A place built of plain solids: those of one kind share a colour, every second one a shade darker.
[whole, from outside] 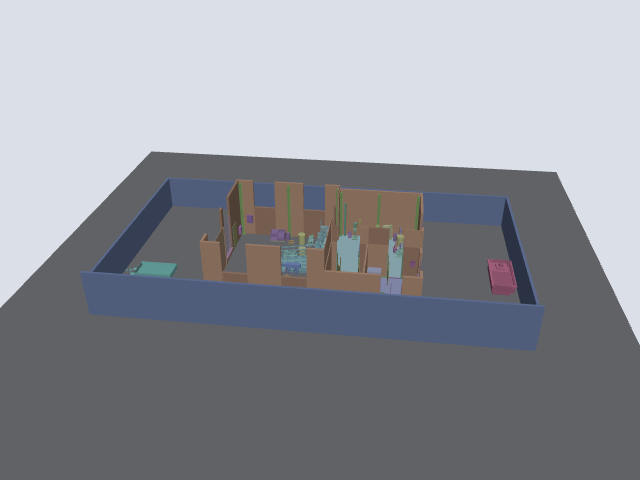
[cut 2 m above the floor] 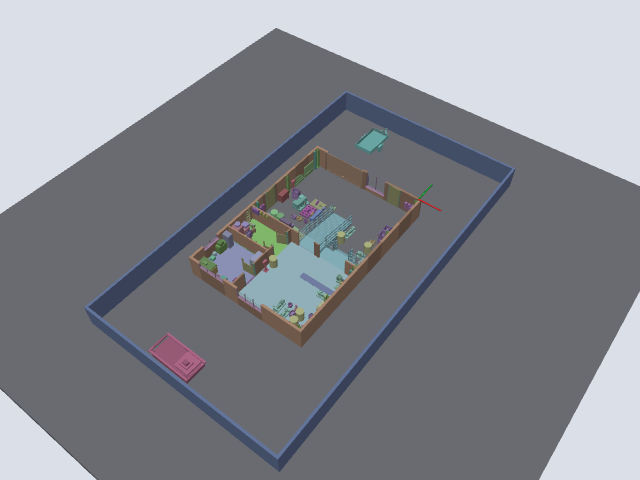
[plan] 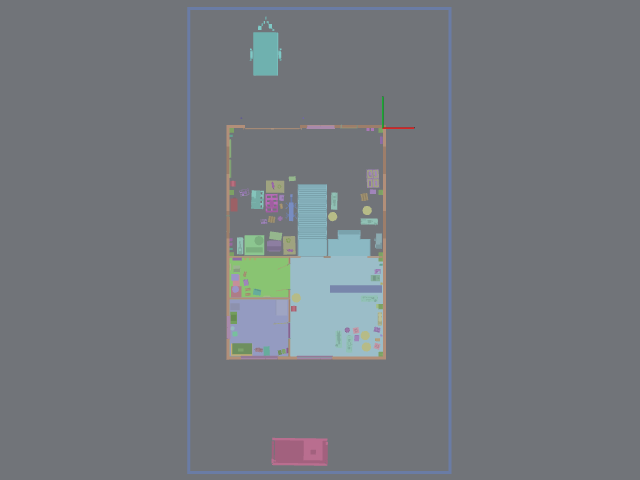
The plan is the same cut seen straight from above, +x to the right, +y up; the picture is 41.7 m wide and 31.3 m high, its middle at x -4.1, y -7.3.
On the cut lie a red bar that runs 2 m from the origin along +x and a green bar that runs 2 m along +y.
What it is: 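A firm's repair and maintenance workshop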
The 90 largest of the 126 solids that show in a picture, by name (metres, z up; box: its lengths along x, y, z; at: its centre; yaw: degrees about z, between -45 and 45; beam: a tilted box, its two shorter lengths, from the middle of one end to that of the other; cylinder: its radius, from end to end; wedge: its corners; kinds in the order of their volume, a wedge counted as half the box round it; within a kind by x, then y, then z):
{
 "yard_bound_1": {"box": [0.2, 30.46, 3.56], "at": [-12.66, -7.33, 1.73]},
 "yard_bound_2": {"box": [17.23, 0.2, 2.86], "at": [-4.14, -22.46, 1.38]},
 "yard_bound_3": {"box": [17.23, 0.2, 2.86], "at": [-4.14, 7.8, 1.38]},
 "yard_bound_4": {"box": [0.2, 30.46, 2.86], "at": [4.37, -7.33, 1.38]},
 "wall_1": {"box": [0.2, 1.36, 3.36], "at": [-10.1, -14.43, 1.63]},
 "wall_2": {"box": [0.2, 1.51, 1.66], "at": [-10.1, -13.0, 0.78]},
 "wall_3": {"box": [0.2, 1.16, 3.36], "at": [-10.1, -11.68, 1.63]},
 "wall_4": {"box": [0.2, 2.7, 3.36], "at": [-10.1, -9.75, 1.63]},
 "wall_5": {"box": [0.2, 1.21, 5.05], "at": [-10.1, -7.8, 2.48]},
 "wall_6": {"box": [0.2, 1.81, 2.65], "at": [-10.1, -6.3, 1.27]},
 "wall_7": {"box": [0.2, 2.41, 5.05], "at": [-10.1, -4.2, 2.48]},
 "wall_8": {"box": [0.2, 1.81, 2.65], "at": [-10.1, -2.1, 1.27]},
 "wall_9": {"box": [0.2, 1.41, 5.05], "at": [-10.1, -0.5, 2.48]},
 "wall_10": {"box": [0.96, 0.2, 3.36], "at": [-9.72, -15.0, 1.63]},
 "wall_11": {"box": [1.21, 0.2, 5.05], "at": [-9.6, 0.1, 2.48]},
 "wall_12": {"box": [2.41, 0.2, 1.56], "at": [-8.05, -15.0, 0.73]},
 "wall_13": {"box": [3.9, 0.06, 3.36], "at": [-8.05, -11.13, 1.63]},
 "wall_14": {"box": [3.9, 0.06, 3.36], "at": [-8.05, -11.07, 1.63]},
 "wall_15": {"box": [3.9, 0.06, 3.36], "at": [-8.05, -8.43, 1.63]},
 "wall_16": {"box": [3.96, 0.06, 5.05], "at": [-8.02, -8.37, 2.48]},
 "wall_17": {"box": [0.76, 0.2, 3.36], "at": [-6.47, -15.0, 1.63]},
 "wall_18": {"box": [0.06, 1.16, 3.36], "at": [-6.13, -14.32, 1.63]},
 "wall_19": {"box": [0.06, 1.55, 3.36], "at": [-6.13, -11.88, 1.63]},
 "wall_20": {"box": [0.06, 0.56, 3.36], "at": [-6.13, -10.82, 1.63]},
 "wall_21": {"box": [0.06, 1.16, 4.76], "at": [-6.07, -14.32, 2.33]},
 "wall_22": {"box": [0.06, 1.61, 4.76], "at": [-6.07, -11.85, 2.33]},
 "wall_23": {"box": [0.06, 0.61, 4.76], "at": [-6.07, -10.85, 2.33]},
 "wall_24": {"box": [0.06, 0.46, 4.76], "at": [-6.07, -8.63, 2.33]},
 "wall_25": {"box": [0.51, 0.2, 4.76], "at": [-5.85, -15.0, 2.33]},
 "wall_26": {"box": [0.75, 0.06, 4.76], "at": [-5.72, -8.43, 2.33]},
 "wall_27": {"box": [0.46, 0.2, 5.05], "at": [-5.17, 0.1, 2.48]},
 "wall_28": {"box": [2.31, 0.2, 1.01], "at": [-4.45, -15.0, 0.46]},
 "wall_29": {"box": [1.81, 0.2, 0.5], "at": [-4.05, 0.1, 0.2]},
 "wall_30": {"box": [0.45, 0.06, 4.76], "at": [-3.62, -8.43, 2.33]},
 "wall_31": {"box": [3.51, 0.2, 4.76], "at": [-1.55, -15.0, 2.33]},
 "wall_32": {"box": [3.36, 0.2, 5.05], "at": [-1.48, 0.1, 2.48]},
 "wall_33": {"box": [1.0, 0.06, 4.76], "at": [-0.5, -8.43, 2.33]},
 "wall_34": {"box": [1.0, 0.06, 5.05], "at": [-0.5, -8.37, 2.48]},
 "wall_35": {"box": [0.2, 6.7, 4.76], "at": [0.1, -11.75, 2.33]},
 "wall_36": {"box": [0.2, 1.21, 5.05], "at": [0.1, -7.8, 2.48]},
 "wall_37": {"box": [0.2, 1.81, 2.65], "at": [0.1, -6.3, 1.27]},
 "wall_38": {"box": [0.2, 2.41, 5.05], "at": [0.1, -4.2, 2.48]},
 "wall_39": {"box": [0.2, 1.81, 2.65], "at": [0.1, -2.1, 1.27]},
 "wall_40": {"box": [0.2, 1.41, 5.05], "at": [0.1, -0.5, 2.48]},
 "raised_floor_hall_1": {"box": [6.23, 6.63, 0.56], "at": [-3.05, -11.65, 0.23]},
 "raised_floor_office_1": {"box": [4.03, 3.93, 0.56], "at": [-8.05, -13.0, 0.23]},
 "raised_floor_plant_1": {"box": [4.03, 2.83, 0.56], "at": [-8.05, -9.75, 0.23]},
 "door_landing_1": {"box": [1.9, 1.1, 0.56], "at": [-4.6, -7.79, 0.23]},
 "door_landing_2": {"box": [1.9, 0.64, 0.47], "at": [-4.6, -6.93, 0.19]},
 "door_landing_3": {"box": [1.9, 1.55, 0.34], "at": [-4.6, -6.47, 0.12]},
 "door_landing_4": {"box": [1.9, 2.53, 0.2], "at": [-4.6, -5.99, 0.05]},
 "door_landing_5": {"box": [1.9, 3.51, 0.07], "at": [-4.6, -5.5, -0.02]},
 "door_landing_6": {"box": [2.8, 1.1, 0.56], "at": [-2.2, -7.79, 0.23]},
 "door_landing_7": {"box": [1.5, 0.32, 0.39], "at": [-2.2, -7.1, 0.14]},
 "door_landing_8": {"box": [1.5, 0.32, 0.22], "at": [-2.2, -6.8, 0.06]},
 "beyond_skip_1": {"box": [2.23, 1.3, 0.9], "at": [-5.44, -21.11, 0.39], "yaw": -0.7},
 "beyond_skip_2": {"box": [3.27, 1.63, 0.46], "at": [-5.42, -21.11, 0.78], "yaw": -0.7},
 "beyond_skip_3": {"box": [1.23, 1.39, 0.12], "at": [-4.55, -20.97, 1.08], "yaw": -0.7},
 "drums_bund_1": {"cylinder": 0.3, "from": [-8.69, -7.34, 0.31], "to": [-8.69, -7.34, 1.18]},
 "drums_bund_2": {"box": [1.1, 0.35, 1.24], "at": [-8.38, -7.94, 0.57]},
 "drums_bund_3": {"box": [1.3, 1.3, 0.35], "at": [-8.38, -7.64, 0.13]},
 "drums_bund_4": {"cylinder": 0.3, "from": [-8.08, -7.34, 0.31], "to": [-8.08, -7.34, 1.18]},
 "drum_1": {"cylinder": 0.3, "from": [-5.65, -11.07, 0.51], "to": [-5.65, -11.07, 1.38]},
 "drum_2": {"cylinder": 0.3, "from": [-3.27, -5.78, 0.0], "to": [-3.27, -5.78, 0.87]},
 "drum_3": {"cylinder": 0.3, "from": [-1.15, -13.53, 0.51], "to": [-1.15, -13.53, 1.38]},
 "drum_4": {"cylinder": 0.3, "from": [-1.07, -14.28, 0.51], "to": [-1.07, -14.28, 1.38]},
 "drum_5": {"cylinder": 0.3, "from": [-1.02, -5.38, 0.0], "to": [-1.02, -5.38, 0.87]},
 "plant_pumps_1": {"box": [0.68, 0.72, 1.35], "at": [-9.56, -10.68, 1.14]},
 "plant_pumps_2": {"box": [0.46, 1.04, 0.56], "at": [-9.56, -10.1, 0.74]},
 "plan_chest_small_1": {"box": [0.64, 0.92, 0.97], "at": [-6.6, -11.71, 0.94]},
 "sectional_door_1": {"box": [3.68, 0.042, 3.62], "at": [-7.2, -0.01, 1.76]},
 "pallet_1": {"box": [1.2, 0.8, 0.19], "at": [-7.03, -3.83, 0.05], "yaw": -0.5},
 "pallet_2": {"box": [0.8, 1.2, 0.19], "at": [-6.1, -7.65, 0.05], "yaw": 2.1},
 "pallet_3": {"box": [0.8, 1.2, 0.19], "at": [-0.65, -3.3, 0.05], "yaw": 2.4},
 "filing_tall_1": {"box": [0.62, 0.47, 1.37], "at": [-9.64, -11.65, 1.15]},
 "parts_washer_1": {"box": [0.94, 0.29, 0.53], "at": [-7.09, -7.85, 1.41]},
 "parts_washer_2": {"box": [0.93, 0.64, 0.25], "at": [-7.09, -7.69, 1.02]},
 "roll_cab_1": {"box": [0.46, 0.85, 0.73], "at": [-9.71, -5.01, 0.48]},
 "printer_stand_1": {"box": [0.45, 0.81, 0.77], "at": [-9.73, -12.37, 0.84]},
 "beyond_trailer_1": {"box": [1.6, 2.8, 0.06], "at": [-7.64, 4.84, 0.51], "yaw": -0.2},
 "parts_trays_1": {"box": [0.33, 1.18, 0.5], "at": [-8.14, -4.68, 0.35], "yaw": -2.1},
 "door_leaf_1": {"box": [0.044, 1.0, 2.15], "at": [-10.0, -6.25, 1.02]},
 "door_leaf_2": {"box": [1.0, 0.044, 2.15], "at": [-2.2, 0.0, 1.02]},
 "air_station_1": {"box": [0.5, 0.45, 0.78], "at": [-9.65, -9.73, 0.85]},
 "trench_plates_1": {"box": [3.39, 0.5, 0.07], "at": [-1.75, -10.5, 0.49]},
 "hydraulic_cylinder_1": {"box": [0.29, 1.21, 0.32], "at": [-5.98, -5.46, 0.91], "yaw": -0.5},
 "desk_load_drowned_1": {"box": [1.3, 0.72, 0.12], "at": [-9.18, -14.4, 1.3]},
 "carton_1": {"box": [0.4, 0.6, 0.45], "at": [-7.58, -14.54, 0.69], "yaw": 2.9},
 "distribution_board_1": {"box": [0.6, 0.18, 0.91], "at": [-9.5, -8.55, 1.96]},
 "downpipe_1": {"box": [0.21, 0.14, 3.05], "at": [-9.89, -0.51, 1.49]}
}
